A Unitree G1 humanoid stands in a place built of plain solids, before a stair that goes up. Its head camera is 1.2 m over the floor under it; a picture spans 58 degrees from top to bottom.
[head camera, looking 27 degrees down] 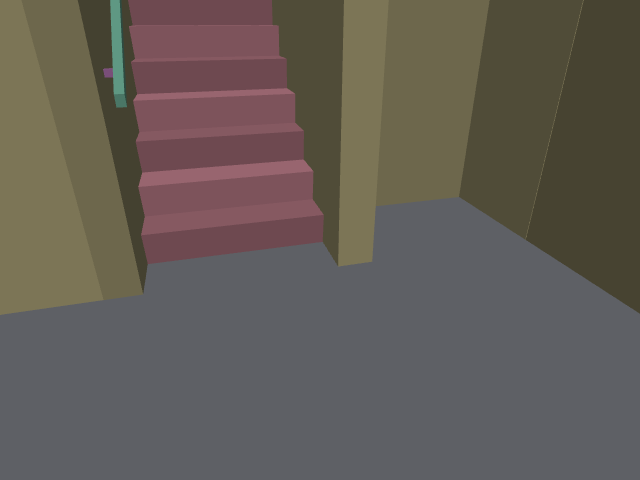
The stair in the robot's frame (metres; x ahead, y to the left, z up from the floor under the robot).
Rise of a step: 0.19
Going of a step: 0.23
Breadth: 1.00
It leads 16 degrees to the left of straight ahead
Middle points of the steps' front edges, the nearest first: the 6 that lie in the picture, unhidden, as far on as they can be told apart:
2.17 0.46 0.19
2.40 0.52 0.38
2.62 0.58 0.57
2.84 0.64 0.76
3.07 0.71 0.96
3.31 0.78 1.16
